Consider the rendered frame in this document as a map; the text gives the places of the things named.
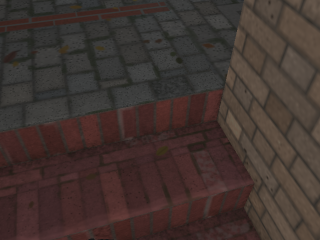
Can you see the stairs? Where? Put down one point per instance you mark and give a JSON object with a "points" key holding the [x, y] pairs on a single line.
{"points": [[163, 170]]}

